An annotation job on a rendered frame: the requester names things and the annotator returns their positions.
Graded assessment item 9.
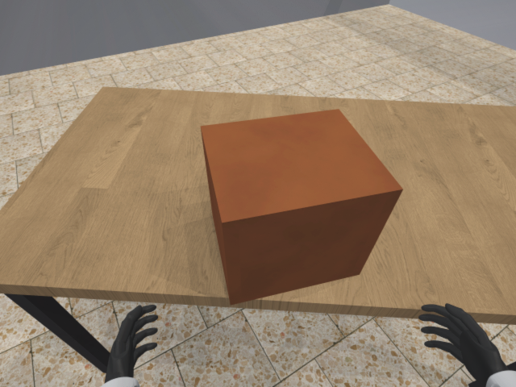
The left robot hand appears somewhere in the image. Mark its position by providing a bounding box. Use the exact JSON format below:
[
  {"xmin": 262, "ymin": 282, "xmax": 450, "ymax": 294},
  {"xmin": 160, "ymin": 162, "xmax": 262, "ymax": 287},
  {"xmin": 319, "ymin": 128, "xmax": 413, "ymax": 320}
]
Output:
[{"xmin": 105, "ymin": 305, "xmax": 158, "ymax": 383}]

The carton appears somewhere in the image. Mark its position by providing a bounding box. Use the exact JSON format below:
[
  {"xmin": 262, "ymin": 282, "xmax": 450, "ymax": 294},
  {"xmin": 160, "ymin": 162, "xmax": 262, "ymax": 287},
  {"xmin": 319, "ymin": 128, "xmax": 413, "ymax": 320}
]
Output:
[{"xmin": 201, "ymin": 109, "xmax": 403, "ymax": 305}]

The right robot forearm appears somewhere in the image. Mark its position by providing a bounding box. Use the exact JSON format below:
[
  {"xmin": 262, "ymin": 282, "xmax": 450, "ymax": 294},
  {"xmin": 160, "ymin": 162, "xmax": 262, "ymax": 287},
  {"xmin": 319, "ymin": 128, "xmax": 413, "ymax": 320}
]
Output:
[{"xmin": 485, "ymin": 370, "xmax": 516, "ymax": 387}]

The right robot hand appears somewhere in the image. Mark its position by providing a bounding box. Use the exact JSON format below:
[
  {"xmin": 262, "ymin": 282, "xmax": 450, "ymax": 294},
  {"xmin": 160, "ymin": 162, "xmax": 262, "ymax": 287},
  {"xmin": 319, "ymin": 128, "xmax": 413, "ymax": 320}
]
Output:
[{"xmin": 418, "ymin": 303, "xmax": 509, "ymax": 387}]

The table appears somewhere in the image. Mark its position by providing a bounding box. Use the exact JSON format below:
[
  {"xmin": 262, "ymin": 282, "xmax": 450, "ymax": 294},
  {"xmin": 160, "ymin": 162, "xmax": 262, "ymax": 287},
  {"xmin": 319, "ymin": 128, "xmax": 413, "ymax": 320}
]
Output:
[{"xmin": 0, "ymin": 86, "xmax": 516, "ymax": 387}]

